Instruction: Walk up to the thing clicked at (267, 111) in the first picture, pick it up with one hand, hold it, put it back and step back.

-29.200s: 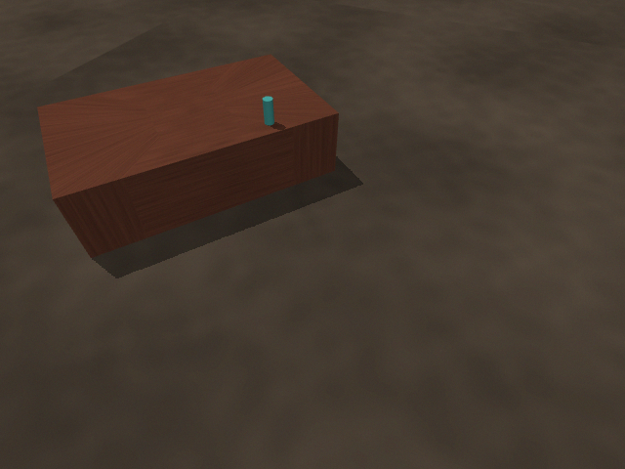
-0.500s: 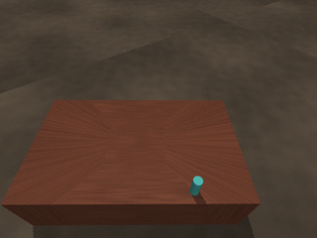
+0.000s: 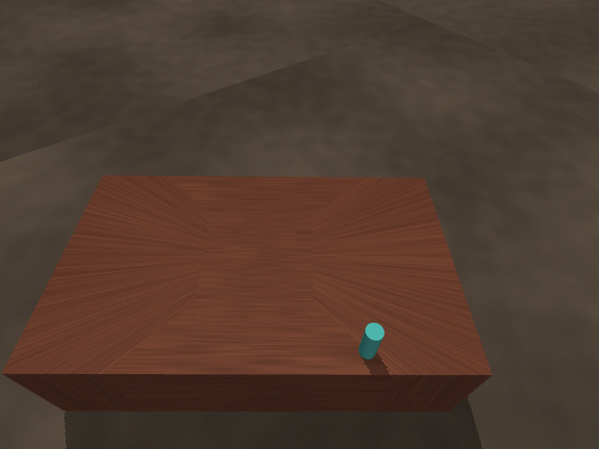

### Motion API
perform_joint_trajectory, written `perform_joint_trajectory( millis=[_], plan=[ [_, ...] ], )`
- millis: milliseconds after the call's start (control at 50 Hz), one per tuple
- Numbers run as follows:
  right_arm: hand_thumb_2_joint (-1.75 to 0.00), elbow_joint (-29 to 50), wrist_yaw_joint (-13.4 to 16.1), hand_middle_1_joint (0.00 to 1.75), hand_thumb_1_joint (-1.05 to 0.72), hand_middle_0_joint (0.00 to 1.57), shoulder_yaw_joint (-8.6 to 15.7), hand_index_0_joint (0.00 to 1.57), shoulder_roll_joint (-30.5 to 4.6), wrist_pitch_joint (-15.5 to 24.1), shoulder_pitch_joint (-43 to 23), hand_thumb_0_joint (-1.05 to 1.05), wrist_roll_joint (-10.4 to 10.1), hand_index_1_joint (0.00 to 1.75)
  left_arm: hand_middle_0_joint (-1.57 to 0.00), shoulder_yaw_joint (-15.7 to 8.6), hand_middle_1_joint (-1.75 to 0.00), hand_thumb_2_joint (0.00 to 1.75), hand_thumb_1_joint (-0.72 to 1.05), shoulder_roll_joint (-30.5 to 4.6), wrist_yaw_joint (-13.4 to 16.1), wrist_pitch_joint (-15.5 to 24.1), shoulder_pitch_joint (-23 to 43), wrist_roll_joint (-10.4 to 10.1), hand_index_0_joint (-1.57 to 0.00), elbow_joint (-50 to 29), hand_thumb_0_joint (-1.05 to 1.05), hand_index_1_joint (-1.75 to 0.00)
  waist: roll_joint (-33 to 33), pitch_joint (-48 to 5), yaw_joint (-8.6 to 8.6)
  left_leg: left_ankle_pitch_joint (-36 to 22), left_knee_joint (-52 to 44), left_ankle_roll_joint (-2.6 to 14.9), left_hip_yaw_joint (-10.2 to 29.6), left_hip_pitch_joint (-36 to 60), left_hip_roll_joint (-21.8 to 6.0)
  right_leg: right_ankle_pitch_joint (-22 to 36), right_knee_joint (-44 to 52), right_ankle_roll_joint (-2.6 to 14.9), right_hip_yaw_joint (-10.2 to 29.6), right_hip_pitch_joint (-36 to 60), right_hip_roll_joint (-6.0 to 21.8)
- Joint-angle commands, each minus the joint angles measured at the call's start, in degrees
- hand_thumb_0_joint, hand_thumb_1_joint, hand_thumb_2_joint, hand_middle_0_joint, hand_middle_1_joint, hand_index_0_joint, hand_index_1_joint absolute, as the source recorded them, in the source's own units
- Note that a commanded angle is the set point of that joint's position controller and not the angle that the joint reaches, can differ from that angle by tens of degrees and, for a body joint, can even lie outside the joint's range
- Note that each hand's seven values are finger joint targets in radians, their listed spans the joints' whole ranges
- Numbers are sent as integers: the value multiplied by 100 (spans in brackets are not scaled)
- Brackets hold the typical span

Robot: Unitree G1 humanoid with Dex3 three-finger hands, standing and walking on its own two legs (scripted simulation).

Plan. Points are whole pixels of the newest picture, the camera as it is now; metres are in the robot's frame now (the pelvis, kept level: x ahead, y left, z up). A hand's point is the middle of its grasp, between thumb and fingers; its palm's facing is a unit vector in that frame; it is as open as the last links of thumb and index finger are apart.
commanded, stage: step back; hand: right
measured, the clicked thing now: (370, 341) +0.44 -0.17 -0.39
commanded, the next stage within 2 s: none
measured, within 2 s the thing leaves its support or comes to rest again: neither
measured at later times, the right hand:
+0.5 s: hand out of the picture +0.00 -0.27 -0.18, palm faces -0.12 +0.91 -0.40, open 7.4 cm
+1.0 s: hand out of the picture -0.10 -0.28 -0.17, palm faces -0.01 +0.93 -0.36, open 7.4 cm
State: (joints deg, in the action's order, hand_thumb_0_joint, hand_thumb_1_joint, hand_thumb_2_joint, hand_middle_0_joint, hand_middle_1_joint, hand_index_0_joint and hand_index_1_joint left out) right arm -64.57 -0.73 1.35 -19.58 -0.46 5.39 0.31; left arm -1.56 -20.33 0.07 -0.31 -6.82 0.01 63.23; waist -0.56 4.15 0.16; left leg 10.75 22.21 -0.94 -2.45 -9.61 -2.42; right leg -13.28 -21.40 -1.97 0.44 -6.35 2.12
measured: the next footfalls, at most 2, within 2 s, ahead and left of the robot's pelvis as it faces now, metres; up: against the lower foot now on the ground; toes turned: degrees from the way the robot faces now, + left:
left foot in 0.46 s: -0.07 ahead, +0.10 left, +0.00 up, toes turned +1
right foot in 0.84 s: -0.14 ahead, -0.13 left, +0.00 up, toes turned +2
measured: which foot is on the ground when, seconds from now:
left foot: down 0.00-0.18, up 0.20-0.44, down 0.46-0.86, up 0.88-1.00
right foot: down 0.00-0.48, up 0.50-0.82, down 0.84-1.00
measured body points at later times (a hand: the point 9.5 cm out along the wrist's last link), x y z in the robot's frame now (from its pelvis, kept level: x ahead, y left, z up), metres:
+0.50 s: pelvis -0.09 +0.00 -0.03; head -0.02 +0.02 +0.41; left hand +0.03 +0.32 -0.15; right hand +0.01 -0.31 -0.15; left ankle -0.11 +0.10 -0.75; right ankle -0.02 -0.14 -0.74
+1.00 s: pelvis -0.21 -0.02 -0.02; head -0.15 -0.04 +0.43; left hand -0.11 +0.30 -0.12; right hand -0.10 -0.33 -0.15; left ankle -0.21 +0.12 -0.67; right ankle -0.18 -0.13 -0.74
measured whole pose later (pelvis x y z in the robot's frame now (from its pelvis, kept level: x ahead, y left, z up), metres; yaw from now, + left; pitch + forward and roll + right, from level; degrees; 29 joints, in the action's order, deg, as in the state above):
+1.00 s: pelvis -0.21 -0.02 -0.02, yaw +0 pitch -2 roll +1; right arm -49.4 0.7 3.3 -23.2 -3.6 8.0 -0.1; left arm -3.9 -19.6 0.6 -1.9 -9.5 1.9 48.4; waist 2.4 9.0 -0.8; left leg 27.9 66.1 -0.1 8.5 -27.6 6.9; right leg -17.1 -35.7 1.1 1.9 -16.7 -0.4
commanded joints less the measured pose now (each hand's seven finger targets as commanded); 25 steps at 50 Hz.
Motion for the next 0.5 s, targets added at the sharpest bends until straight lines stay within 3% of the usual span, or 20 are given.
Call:
perform_joint_trajectory(
  millis=[0,60,100,120,140,160,180,200,240,280,340,380,400,420,440,460,480],
  plan=[
    [-90,667,87,30,-90,20,398,20,-1570,10,-109,0,-57,30,-20,-334,-30,90,90,-1178,106,19,-8,-55,-20,-637,0,-30,542,-748,57,-2758,144,883,798,229,-950,1359,-1165,332,-26,-405,-17],
    [-90,975,109,30,-90,20,503,20,-1690,-74,-327,0,-25,30,-20,-359,-30,90,90,-1104,99,-73,-260,15,-20,-773,0,-30,1005,-977,-32,-2285,294,1236,988,-259,-1247,216,-1977,410,-33,-371,-151],
    [-90,1200,116,30,-90,20,520,20,-1615,-145,-524,0,-24,30,-20,-413,-30,90,90,-1150,94,-91,-591,49,-20,-803,0,-30,932,-1029,-180,-1623,747,1193,890,-648,-1133,296,-1907,518,86,-303,-47],
    [-90,1289,108,30,-90,20,508,20,-1506,-189,-590,0,-40,30,-20,-449,-30,90,90,-1251,85,-82,-599,68,-20,-835,0,-30,539,-874,-208,-1016,1212,1024,709,-958,-764,523,-1535,663,407,-407,192],
    [-90,1387,96,30,-90,20,456,20,-1293,-231,-667,0,-63,30,-20,-503,-30,90,90,-1461,82,-61,-565,108,-20,-921,0,-30,-243,-590,-265,9,2117,594,367,-1049,-28,1043,-320,949,1151,-836,803],
    [-90,1488,104,30,-90,20,380,20,-1001,-269,-628,0,-80,30,-20,-608,-30,90,90,-1902,82,-13,-399,157,-20,-1072,0,-30,-1224,-353,-286,1809,3350,332,310,-1553,909,1812,383,1423,2277,-902,1614],
    [-90,1499,163,30,-90,20,396,20,-1017,-314,-388,0,10,30,-20,-648,-30,90,90,-2138,111,28,-85,247,-20,-1280,0,-30,-1283,-265,-244,2561,4300,333,953,-1664,840,2023,367,1904,2807,-1388,2108],
    [-90,1418,165,30,-90,20,444,20,-1215,-320,-118,0,-34,30,-20,-652,-30,90,90,-1995,142,27,236,227,-20,-1432,0,-30,-988,-347,-47,2340,4788,323,1213,-1506,719,2013,192,1893,2434,-1535,1966],
    [-90,1323,156,30,-90,20,521,20,-1371,-301,501,0,-159,30,-20,-605,-30,90,90,-1678,181,20,865,240,-20,-1650,0,-30,-787,-604,317,1791,5039,239,1158,-1533,691,2154,-216,1614,1414,-1039,1408],
    [-90,1376,167,30,-90,20,457,20,-1384,-239,518,0,-114,30,-20,-552,-30,90,90,-1504,219,9,665,255,-20,-1741,0,-30,-842,-852,133,1764,4194,169,1031,-1617,518,2271,-549,1452,1225,-399,1311],
    [-90,1565,168,30,-90,20,380,20,-1248,-179,249,0,14,30,-20,-571,-30,90,90,-1454,252,-45,28,218,-20,-1716,0,-30,-966,-860,-245,1916,2486,156,701,-1750,336,2769,-936,1390,1266,477,1405],
    [-90,1534,155,30,-90,20,404,20,-1209,-145,423,0,80,30,-20,-587,-30,90,90,-1524,216,-95,39,150,-20,-1785,0,-30,-1065,-869,-178,1554,1532,193,366,-1284,422,2876,-1169,1300,1160,357,1308],
    [-90,1448,147,30,-90,20,433,20,-1216,-115,675,0,102,30,-20,-590,-30,90,90,-1603,193,-124,176,114,-20,-1835,0,-30,-972,-904,-22,896,875,236,199,-846,461,2788,-1393,1182,999,93,1207],
    [-90,1429,152,30,-90,20,478,20,-1278,-72,832,0,152,30,-20,-554,-30,90,90,-1545,173,-153,211,80,-20,-1899,0,-30,-805,-854,81,-161,268,286,346,-396,287,2337,-1583,959,909,-396,1081],
    [-90,1523,161,30,-90,20,598,20,-1706,-33,717,0,256,30,-20,-485,-30,90,90,-1235,153,-176,87,38,-20,-1994,0,-30,324,-909,-14,-1284,105,616,1807,27,-763,947,-2289,552,496,-1243,407],
    [-90,1642,98,30,-90,20,680,20,-2334,-22,425,0,197,30,-20,-465,-30,90,90,-1110,187,-177,317,21,-20,-2075,0,-30,1674,-704,80,-2260,-172,1343,3044,-91,-1717,-2163,-3188,286,132,-2077,-737],
    [-90,1660,104,30,-90,20,724,20,-2409,6,489,0,192,30,-20,-557,-30,90,90,-1242,261,-186,581,109,-20,-2009,0,-30,1530,-688,341,-2152,-270,1889,3497,-560,-2015,-2657,-4312,261,933,-1873,-807]
  ],
)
